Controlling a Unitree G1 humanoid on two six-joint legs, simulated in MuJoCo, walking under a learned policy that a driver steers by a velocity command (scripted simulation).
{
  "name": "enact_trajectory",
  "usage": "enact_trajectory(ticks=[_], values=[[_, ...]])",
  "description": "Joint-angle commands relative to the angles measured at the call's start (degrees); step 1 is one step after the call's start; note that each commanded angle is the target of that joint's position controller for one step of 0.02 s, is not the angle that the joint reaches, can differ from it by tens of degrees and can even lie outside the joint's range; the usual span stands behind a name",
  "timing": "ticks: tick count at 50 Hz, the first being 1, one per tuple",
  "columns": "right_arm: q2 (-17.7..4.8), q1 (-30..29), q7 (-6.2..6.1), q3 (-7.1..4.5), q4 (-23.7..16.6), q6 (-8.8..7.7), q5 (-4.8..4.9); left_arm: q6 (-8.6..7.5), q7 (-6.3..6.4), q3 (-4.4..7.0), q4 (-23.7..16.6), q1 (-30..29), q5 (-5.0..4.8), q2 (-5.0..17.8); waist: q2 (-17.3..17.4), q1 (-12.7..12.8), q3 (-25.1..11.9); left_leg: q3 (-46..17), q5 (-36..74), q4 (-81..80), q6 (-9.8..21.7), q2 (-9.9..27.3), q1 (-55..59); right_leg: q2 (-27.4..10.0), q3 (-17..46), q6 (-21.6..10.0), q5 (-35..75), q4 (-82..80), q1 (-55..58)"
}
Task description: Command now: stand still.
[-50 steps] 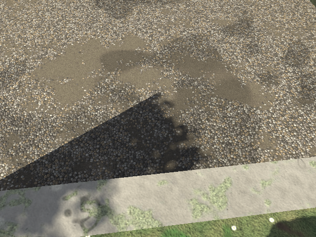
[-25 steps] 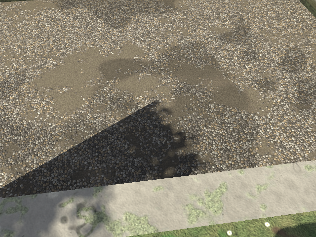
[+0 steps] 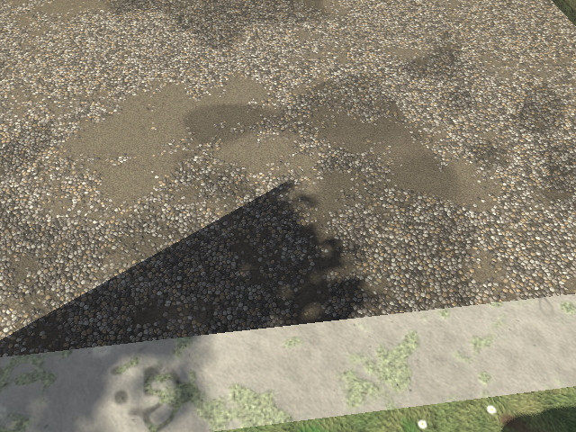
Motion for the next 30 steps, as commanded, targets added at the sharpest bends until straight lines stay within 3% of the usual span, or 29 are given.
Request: enact_trajectory(ticks=[1, 26, 27, 30], values=[[-5.81, 2.37, -0.18, -0.8, -0.75, -0.26, 0.01, -0.36, 0.23, 0.9, -0.48, 3.79, -0.02, 5.61, -0.07, -0.01, 1.21, 1.44, 9.33, -2.78, 1.13, -0.51, 2.31, -1.69, 1.04, -0.29, 8.81, -6.02, -5.2], [-3.42, 6.1, -0.19, 0.09, -0.11, -0.27, 0.07, -0.24, 0.65, 0.15, 3.35, 7.61, -0.23, 3.47, 0.01, 0.3, 2.37, 1.73, 7.25, -2.51, 1.94, -1.24, 0.48, -1.3, -0.08, 0.31, 5.95, -5.56, -6.65], [-2.56, 7.13, -0.21, 0.32, 0.42, -0.2, 0.02, -0.15, 0.71, 0.01, 3.98, 8.72, -0.2, 2.87, -0.31, 0.35, 1.09, 2.59, 1.9, -2.39, 2.0, -2.01, 0.99, -0.93, -0.43, 0.14, 0.19, -6.17, -6.23], [-2.96, 6.2, -0.43, 0.08, -0.6, -0.48, 0.62, 0.02, 1.23, 1.03, 3.09, 8.48, -1.1, 5.85, -3.09, 1.05, 5.95, 5.18, -21.41, 2.84, 3.85, -4.91, -6.16, -2.6, 3.38, -3.75, -26.21, -8.3, -11.08]])
Next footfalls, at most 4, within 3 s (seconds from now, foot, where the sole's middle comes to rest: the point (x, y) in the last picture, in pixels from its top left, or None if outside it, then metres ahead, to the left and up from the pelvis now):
1.18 right None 0.39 -0.08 -0.77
1.72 left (234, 398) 0.60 0.16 -0.77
2.08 right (328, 376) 0.65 -0.07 -0.77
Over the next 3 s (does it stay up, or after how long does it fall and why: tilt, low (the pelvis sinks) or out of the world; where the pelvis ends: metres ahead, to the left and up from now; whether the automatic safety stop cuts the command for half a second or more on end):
stays up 0.61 0.03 0.00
